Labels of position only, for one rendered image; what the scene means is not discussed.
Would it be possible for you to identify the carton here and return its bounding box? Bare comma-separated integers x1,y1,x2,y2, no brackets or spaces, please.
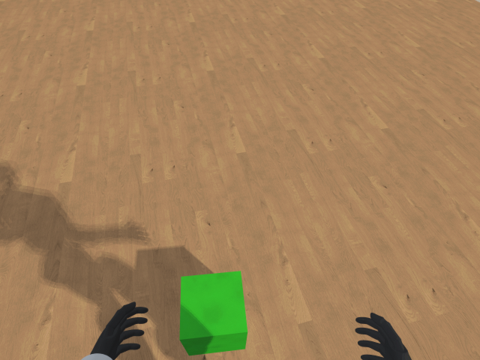
179,271,248,356

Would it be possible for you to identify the right robot hand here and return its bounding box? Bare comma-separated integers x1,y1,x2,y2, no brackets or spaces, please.
355,313,412,360

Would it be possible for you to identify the left robot hand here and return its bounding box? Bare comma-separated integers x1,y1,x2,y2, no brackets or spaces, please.
90,301,149,360

